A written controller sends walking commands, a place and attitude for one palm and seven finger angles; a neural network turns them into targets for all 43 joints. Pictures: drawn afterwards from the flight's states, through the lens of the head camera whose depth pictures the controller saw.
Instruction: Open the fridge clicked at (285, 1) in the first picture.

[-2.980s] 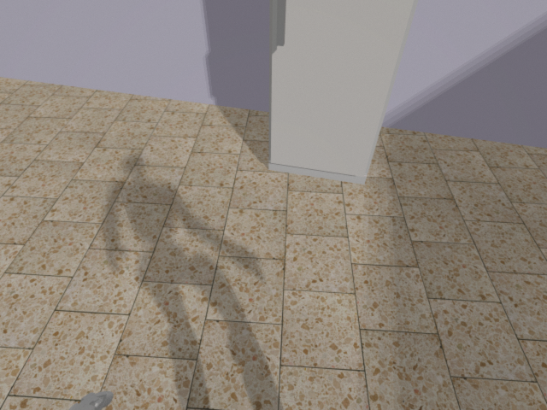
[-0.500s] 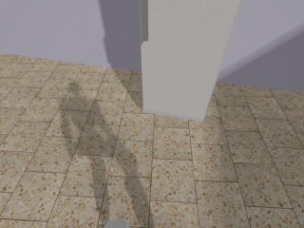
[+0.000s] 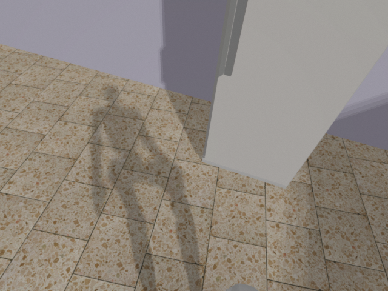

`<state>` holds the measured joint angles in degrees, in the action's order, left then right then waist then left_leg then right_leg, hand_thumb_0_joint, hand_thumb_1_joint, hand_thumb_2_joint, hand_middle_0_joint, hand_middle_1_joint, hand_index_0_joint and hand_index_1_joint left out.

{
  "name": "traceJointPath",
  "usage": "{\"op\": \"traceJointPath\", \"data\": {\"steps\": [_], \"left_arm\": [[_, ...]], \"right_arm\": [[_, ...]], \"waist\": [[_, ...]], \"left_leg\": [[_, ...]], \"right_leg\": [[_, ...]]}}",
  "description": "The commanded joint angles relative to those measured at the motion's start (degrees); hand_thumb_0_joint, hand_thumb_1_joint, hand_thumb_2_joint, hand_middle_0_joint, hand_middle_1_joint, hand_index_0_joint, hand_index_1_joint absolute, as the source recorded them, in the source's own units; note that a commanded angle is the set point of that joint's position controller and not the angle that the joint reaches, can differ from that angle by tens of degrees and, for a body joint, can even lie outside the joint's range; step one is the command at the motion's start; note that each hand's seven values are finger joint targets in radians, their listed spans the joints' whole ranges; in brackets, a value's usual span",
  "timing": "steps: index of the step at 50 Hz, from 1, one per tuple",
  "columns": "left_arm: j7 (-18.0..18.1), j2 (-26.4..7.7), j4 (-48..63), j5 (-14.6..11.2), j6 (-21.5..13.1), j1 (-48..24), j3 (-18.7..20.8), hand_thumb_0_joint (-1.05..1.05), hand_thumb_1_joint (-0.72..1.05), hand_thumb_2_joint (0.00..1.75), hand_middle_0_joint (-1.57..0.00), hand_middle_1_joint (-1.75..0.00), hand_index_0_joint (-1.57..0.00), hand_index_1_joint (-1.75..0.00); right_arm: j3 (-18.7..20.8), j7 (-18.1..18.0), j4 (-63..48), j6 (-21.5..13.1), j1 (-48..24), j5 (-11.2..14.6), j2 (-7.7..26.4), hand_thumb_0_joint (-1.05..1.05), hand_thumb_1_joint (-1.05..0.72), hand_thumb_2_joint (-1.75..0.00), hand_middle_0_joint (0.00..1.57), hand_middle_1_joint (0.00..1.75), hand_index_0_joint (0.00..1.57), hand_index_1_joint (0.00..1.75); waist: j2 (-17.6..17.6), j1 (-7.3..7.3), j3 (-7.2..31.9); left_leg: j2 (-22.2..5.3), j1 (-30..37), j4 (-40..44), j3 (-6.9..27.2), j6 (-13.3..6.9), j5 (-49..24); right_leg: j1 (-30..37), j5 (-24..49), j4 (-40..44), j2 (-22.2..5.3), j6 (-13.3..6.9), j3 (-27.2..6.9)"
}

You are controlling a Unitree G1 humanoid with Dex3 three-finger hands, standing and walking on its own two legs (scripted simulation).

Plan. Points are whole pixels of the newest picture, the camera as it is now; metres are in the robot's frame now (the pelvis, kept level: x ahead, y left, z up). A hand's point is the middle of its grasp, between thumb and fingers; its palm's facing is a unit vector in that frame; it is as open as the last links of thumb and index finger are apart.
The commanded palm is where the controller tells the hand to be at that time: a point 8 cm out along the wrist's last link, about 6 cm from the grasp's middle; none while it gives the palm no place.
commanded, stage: turn to face it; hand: left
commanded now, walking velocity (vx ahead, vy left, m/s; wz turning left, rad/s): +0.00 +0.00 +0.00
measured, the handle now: (237, 32) +0.89 -0.06 +0.12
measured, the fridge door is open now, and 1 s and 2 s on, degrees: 0 0 0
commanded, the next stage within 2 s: take the last steps up to it in 0.42 s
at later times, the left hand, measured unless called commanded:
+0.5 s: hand (152, 259) +0.22 +0.12 -0.16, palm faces -0.07 -0.97 -0.25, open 7.3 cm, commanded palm none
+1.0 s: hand (144, 251) +0.23 +0.14 -0.17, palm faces -0.15 -0.98 -0.15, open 7.4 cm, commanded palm none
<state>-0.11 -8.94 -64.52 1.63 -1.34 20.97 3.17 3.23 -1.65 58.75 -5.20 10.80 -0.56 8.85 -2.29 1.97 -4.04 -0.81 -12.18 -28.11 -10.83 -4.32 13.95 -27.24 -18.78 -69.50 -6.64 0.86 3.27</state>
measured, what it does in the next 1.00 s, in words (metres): walks ahead: right foot, then left foot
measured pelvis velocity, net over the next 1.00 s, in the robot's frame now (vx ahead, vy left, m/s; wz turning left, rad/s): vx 0.18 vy -0.04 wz -0.21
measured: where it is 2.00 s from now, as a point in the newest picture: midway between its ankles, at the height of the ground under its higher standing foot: (218, 262)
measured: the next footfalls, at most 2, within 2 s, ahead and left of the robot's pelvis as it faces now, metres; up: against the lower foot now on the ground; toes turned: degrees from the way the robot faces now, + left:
right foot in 0.32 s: +0.21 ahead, -0.15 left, +0.00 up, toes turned -13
left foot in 0.76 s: +0.19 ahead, +0.08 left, +0.00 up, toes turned -4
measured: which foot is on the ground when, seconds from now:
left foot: down 0.00-0.32, up 0.34-0.74, down 0.76-1.00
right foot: up 0.00-0.30, down 0.32-0.76, up 0.78-1.00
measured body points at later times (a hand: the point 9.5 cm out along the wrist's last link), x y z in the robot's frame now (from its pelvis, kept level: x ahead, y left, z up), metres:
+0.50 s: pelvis +0.12 -0.06 -0.01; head +0.14 -0.09 +0.44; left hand +0.22 +0.17 -0.14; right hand +0.09 -0.27 -0.18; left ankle +0.09 +0.09 -0.66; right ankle +0.17 -0.14 -0.74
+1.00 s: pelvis +0.18 -0.04 +0.01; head +0.20 -0.02 +0.46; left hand +0.24 +0.19 -0.15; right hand +0.08 -0.23 -0.14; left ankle +0.15 +0.08 -0.74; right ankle +0.17 -0.18 -0.66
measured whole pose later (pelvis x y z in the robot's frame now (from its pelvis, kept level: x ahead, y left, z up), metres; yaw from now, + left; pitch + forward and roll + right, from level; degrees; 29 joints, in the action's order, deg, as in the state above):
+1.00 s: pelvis +0.18 -0.04 +0.01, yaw -12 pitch +1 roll -1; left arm -1.6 -10.9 -60.9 1.8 0.7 16.6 4.7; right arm 1.2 -1.8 63.6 -3.0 24.3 -1.3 5.9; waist -1.9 0.0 -0.3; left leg -2.6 -3.2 -18.1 -7.7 -0.4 15.3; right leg -30.4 -13.5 -58.5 -3.7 0.7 1.4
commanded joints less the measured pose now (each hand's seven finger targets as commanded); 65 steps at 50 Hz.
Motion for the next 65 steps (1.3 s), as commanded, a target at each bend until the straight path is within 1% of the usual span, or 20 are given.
{"op": "traceJointPath", "data": {"steps": [1,11,14,15,16,17,23,32,36,37,38,39,42,45,53,57,58,60,61,65], "left_arm": [[0.0,-0.3,2.4,0.2,0.8,3.9,0.4,0.0,0.9,0.9,-0.2,-0.3,-0.2,-0.3],[0.2,-1.7,7.7,-0.3,1.5,-7.9,0.4,0.0,0.9,0.9,-0.2,-0.3,-0.2,-0.3],[0.3,-3.4,6.7,0.0,0.8,-2.0,0.9,0.0,0.9,0.9,-0.2,-0.3,-0.2,-0.3],[0.5,-6.3,5.5,0.3,0.1,2.2,1.4,0.0,0.9,0.9,-0.2,-0.3,-0.2,-0.3],[1.3,-11.8,5.0,0.6,-0.9,5.3,2.5,0.0,0.9,0.9,-0.2,-0.3,-0.2,-0.3],[1.3,-13.3,4.6,-1.0,-0.7,7.1,2.2,0.0,0.9,0.9,-0.2,-0.3,-0.2,-0.3],[2.3,-8.2,9.0,-0.7,0.5,-8.2,1.5,0.0,0.9,0.9,-0.2,-0.3,-0.2,-0.3],[1.1,-9.7,8.1,0.0,0.5,-5.5,2.4,0.0,0.9,0.9,-0.2,-0.3,-0.2,-0.3],[0.7,-9.3,7.5,-0.7,0.9,-6.9,2.3,0.0,0.9,0.9,-0.2,-0.3,-0.2,-0.3],[0.5,-7.4,8.0,-1.0,1.1,-7.2,2.0,0.0,0.9,0.9,-0.2,-0.3,-0.2,-0.3],[-0.1,-4.2,9.2,-1.3,1.1,-7.3,1.4,0.0,0.9,0.9,-0.2,-0.3,-0.2,-0.3],[-0.1,-3.7,10.9,-1.1,1.0,-10.6,1.5,0.0,0.9,0.9,-0.2,-0.3,-0.2,-0.3],[-1.3,-5.2,8.7,0.5,1.0,-7.8,2.2,0.0,0.9,0.9,-0.2,-0.3,-0.2,-0.3],[-1.5,-3.5,7.5,0.1,0.6,-5.9,1.6,0.0,0.9,0.9,-0.2,-0.3,-0.2,-0.3],[-1.7,-1.8,9.8,-0.4,-0.1,-15.4,0.4,0.0,0.9,0.9,-0.2,-0.3,-0.2,-0.3],[-1.6,-2.7,6.8,-0.4,-1.0,-7.0,1.0,0.0,0.9,0.9,-0.2,-0.3,-0.2,-0.3],[-1.3,-5.2,4.1,-0.1,-1.6,0.5,1.7,0.0,0.9,0.9,-0.2,-0.3,-0.2,-0.3],[0.1,-15.3,0.7,-0.5,-2.5,13.6,3.8,0.0,0.9,0.9,-0.2,-0.3,-0.2,-0.3],[0.8,-14.0,1.2,-1.1,-2.0,11.9,3.4,0.0,0.9,0.9,-0.2,-0.3,-0.2,-0.3],[1.3,-5.3,4.1,-0.5,-2.5,-2.0,0.8,0.0,0.9,0.9,-0.2,-0.3,-0.2,-0.3]], "right_arm": [[-0.3,0.1,1.2,-0.1,8.1,-0.2,4.2,0.0,-0.9,-0.9,0.2,0.3,0.2,0.3],[0.3,-0.5,3.2,1.9,11.5,-1.0,6.8,0.0,-0.9,-0.9,0.2,0.3,0.2,0.3],[0.5,-0.6,3.1,2.8,10.8,-0.7,7.4,0.0,-0.9,-0.9,0.2,0.3,0.2,0.3],[0.5,-0.4,2.9,2.9,11.2,-0.3,6.7,0.0,-0.9,-0.9,0.2,0.3,0.2,0.3],[0.1,0.0,1.8,2.9,13.3,0.2,3.7,0.0,-0.9,-0.9,0.2,0.3,0.2,0.3],[-0.1,-0.5,0.9,3.6,12.6,0.4,3.5,0.0,-0.9,-0.9,0.2,0.3,0.2,0.3],[0.0,0.0,2.1,6.5,10.2,-0.5,2.5,0.0,-0.9,-0.9,0.2,0.3,0.2,0.3],[0.0,1.0,-0.6,5.2,7.2,-0.8,2.9,0.0,-0.9,-0.9,0.2,0.3,0.2,0.3],[-0.3,0.7,2.1,4.1,14.4,-0.6,2.2,0.0,-0.9,-0.9,0.2,0.3,0.2,0.3],[-0.1,0.4,2.9,3.7,16.8,-0.8,3.9,0.0,-0.9,-0.9,0.2,0.3,0.2,0.3],[0.9,0.1,2.7,3.5,18.5,-1.6,8.1,0.0,-0.9,-0.9,0.2,0.3,0.2,0.3],[1.3,-0.2,1.3,3.7,17.4,-1.6,10.9,0.0,-0.9,-0.9,0.2,0.3,0.2,0.3],[-0.1,-0.2,-0.3,2.6,9.8,-1.1,6.9,0.0,-0.9,-0.9,0.2,0.3,0.2,0.3],[-0.2,-0.5,0.8,1.3,12.6,-0.7,6.7,0.0,-0.9,-0.9,0.2,0.3,0.2,0.3],[0.2,-0.5,5.5,1.2,20.6,-1.4,6.1,0.0,-0.9,-0.9,0.2,0.3,0.2,0.3],[0.4,-0.2,5.7,1.7,17.8,-1.0,6.8,0.0,-0.9,-0.9,0.2,0.3,0.2,0.3],[0.4,0.1,5.6,1.5,17.1,-0.5,6.2,0.0,-0.9,-0.9,0.2,0.3,0.2,0.3],[-0.7,0.8,2.2,1.2,16.3,0.4,1.6,0.0,-0.9,-0.9,0.2,0.3,0.2,0.3],[-0.1,0.7,1.1,1.8,12.2,0.2,3.7,0.0,-0.9,-0.9,0.2,0.3,0.2,0.3],[0.1,1.3,2.5,3.1,10.6,-0.7,0.7,0.0,-0.9,-0.9,0.2,0.3,0.2,0.3]], "waist": [[8.1,-0.17,0.2],[10.4,-2.53,-3.0],[7.1,0.54,1.1],[1.8,2.14,4.7],[-11.7,2.35,9.7],[-12.0,1.92,12.3],[-2.8,-3.06,6.0],[-6.8,-0.93,4.3],[-3.2,-4.06,3.0],[3.9,-4.99,1.4],[18.6,-5.85,-1.2],[21.7,-6.31,-7.9],[12.0,-1.83,-8.4],[8.9,-1.99,-2.7],[11.5,-6.0,-3.5],[9.7,-1.39,0.7],[5.8,1.99,4.5],[-15.2,5.21,13.8],[-7.3,5.32,9.1],[-2.4,-1.2,-1.7]], "left_leg": [[-14.4,0.7,17.2,8.6,-2.9,-18.2],[-16.7,6.2,8.7,3.1,-3.3,-32.8],[-15.8,5.6,-2.1,1.6,-0.7,-30.2],[-13.1,1.9,-10.8,-0.2,1.7,-22.6],[-5.7,-10.4,-26.5,-2.8,5.1,1.1],[-2.3,-11.6,-36.2,3.1,6.3,22.6],[-5.9,-10.8,-36.8,8.9,7.2,9.5],[-3.9,-7.5,-14.6,6.3,6.8,11.2],[-1.7,8.4,2.3,3.6,5.6,5.5],[-4.6,11.6,8.1,8.6,4.5,10.3],[-15.8,11.2,17.7,25.0,0.5,26.3],[-24.9,3.3,26.3,35.3,-4.0,35.3],[-18.7,-2.5,24.6,25.1,-2.9,22.5],[-14.0,6.6,20.8,15.5,-1.9,5.5],[-16.2,12.1,15.6,10.6,-4.2,-14.8],[-13.8,5.4,5.7,7.4,-1.7,-17.2],[-11.2,0.1,-3.8,4.7,0.2,-16.3],[-1.4,-21.7,-34.3,3.0,3.8,19.8],[-3.3,-23.9,-41.4,8.7,3.0,18.7],[-8.4,-20.1,-39.1,9.6,4.0,6.2]], "right_leg": [[-4.5,7.2,2.8,-1.6,0.8,-1.8],[1.1,6.3,28.5,1.7,-0.5,2.4],[12.5,11.0,37.2,3.9,-1.1,3.6],[20.6,22.4,41.2,1.3,-1.8,0.6],[30.4,43.5,43.1,-12.4,-7.5,-17.3],[29.1,55.1,46.8,-18.3,-14.2,-22.3],[10.5,21.4,53.8,-8.7,-10.4,-11.6],[11.3,-8.4,59.6,-6.9,-11.3,-16.5],[1.8,-16.1,55.7,-2.9,-7.9,-13.7],[-3.8,-17.3,49.7,0.3,-5.9,-11.0],[-11.1,-15.3,36.0,6.4,-3.1,-4.3],[-13.8,-9.6,23.9,7.4,-2.0,0.0],[-10.4,-0.1,10.2,3.7,-1.9,-3.7],[-11.2,5.8,7.6,3.4,-0.6,-1.9],[-6.8,0.6,27.8,1.6,-0.3,3.3],[12.1,6.4,39.6,5.7,-2.2,6.6],[24.2,8.7,41.9,4.3,-3.2,4.1],[42.2,7.8,52.5,-19.4,-11.8,-28.2],[36.5,9.1,55.0,-19.8,-12.9,-27.1],[15.0,9.6,57.9,-13.5,-9.9,-10.4]]}}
